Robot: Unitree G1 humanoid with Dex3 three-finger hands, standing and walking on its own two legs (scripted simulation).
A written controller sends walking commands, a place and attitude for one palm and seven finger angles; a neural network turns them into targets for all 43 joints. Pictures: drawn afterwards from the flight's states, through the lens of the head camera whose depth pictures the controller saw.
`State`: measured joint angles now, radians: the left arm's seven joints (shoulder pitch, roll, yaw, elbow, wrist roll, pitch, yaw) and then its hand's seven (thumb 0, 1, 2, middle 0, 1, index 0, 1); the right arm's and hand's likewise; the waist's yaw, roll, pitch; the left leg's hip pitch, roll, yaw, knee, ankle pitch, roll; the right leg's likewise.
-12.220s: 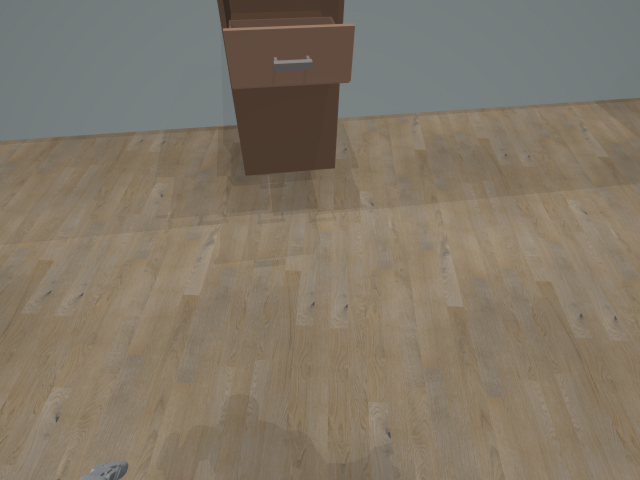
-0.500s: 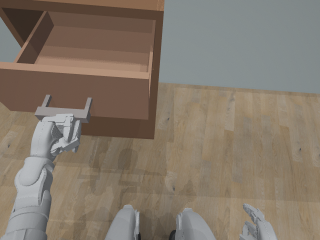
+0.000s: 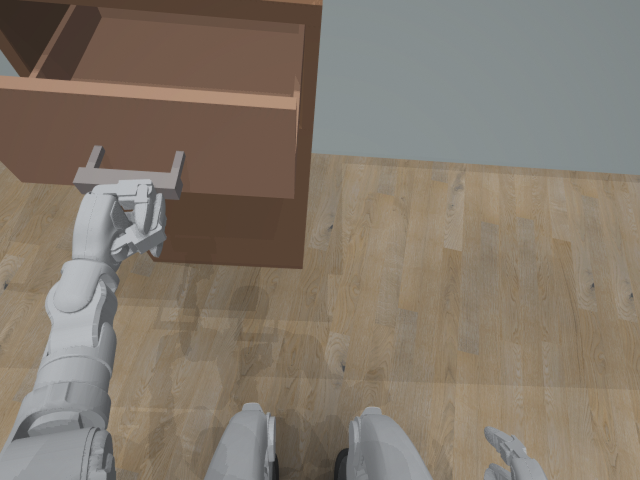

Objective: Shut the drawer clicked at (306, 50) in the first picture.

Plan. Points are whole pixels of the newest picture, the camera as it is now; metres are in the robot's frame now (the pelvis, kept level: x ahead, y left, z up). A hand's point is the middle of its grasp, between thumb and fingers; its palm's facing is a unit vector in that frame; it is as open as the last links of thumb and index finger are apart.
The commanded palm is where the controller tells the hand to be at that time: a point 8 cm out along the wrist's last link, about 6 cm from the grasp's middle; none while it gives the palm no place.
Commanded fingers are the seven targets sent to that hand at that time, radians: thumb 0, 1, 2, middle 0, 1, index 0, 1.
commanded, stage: push the drawer shut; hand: left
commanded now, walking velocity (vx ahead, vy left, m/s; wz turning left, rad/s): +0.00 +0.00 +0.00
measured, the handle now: (134, 169) +0.49 +0.25 +0.04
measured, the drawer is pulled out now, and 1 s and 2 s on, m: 0.15 0.02 0.00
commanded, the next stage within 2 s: pull the fist back off the drawer in 1.54 s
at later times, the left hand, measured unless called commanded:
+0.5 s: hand (164, 186) +0.47 +0.21 +0.03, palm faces -0.04 -1.00 -0.04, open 3.1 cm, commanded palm +0.46 +0.26 +0.04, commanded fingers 0.00 0.90 0.90 -1.40 -1.60 -1.40 -1.60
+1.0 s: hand (177, 144) +0.54 +0.20 +0.03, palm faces -0.03 -1.00 -0.03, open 3.1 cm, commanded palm +0.54 +0.24 +0.04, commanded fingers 0.00 0.90 0.90 -1.40 -1.60 -1.40 -1.60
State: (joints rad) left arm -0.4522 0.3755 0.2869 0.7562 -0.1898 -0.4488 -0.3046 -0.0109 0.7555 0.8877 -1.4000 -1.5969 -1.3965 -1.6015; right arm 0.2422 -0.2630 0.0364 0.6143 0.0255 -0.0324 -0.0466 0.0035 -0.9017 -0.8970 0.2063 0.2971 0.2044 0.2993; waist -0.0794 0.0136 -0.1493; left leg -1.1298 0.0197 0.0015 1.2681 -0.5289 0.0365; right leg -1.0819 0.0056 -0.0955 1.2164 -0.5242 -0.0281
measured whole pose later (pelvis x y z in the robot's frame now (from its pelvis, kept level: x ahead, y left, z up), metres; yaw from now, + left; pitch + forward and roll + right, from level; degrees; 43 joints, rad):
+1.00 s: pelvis -0.01 +0.01 -0.02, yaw -2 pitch +29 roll -6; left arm -0.99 0.63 0.43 1.21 -0.05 -0.41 -0.30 0.00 0.73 0.86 -1.40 -1.60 -1.40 -1.60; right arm 0.34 -0.28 0.07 0.62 -0.01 0.04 -0.01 0.00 -0.90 -0.90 0.21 0.30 0.20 0.30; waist -0.22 0.03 -0.13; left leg -1.33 0.05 -0.02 1.36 -0.54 0.05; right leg -1.27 0.03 -0.11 1.27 -0.51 -0.02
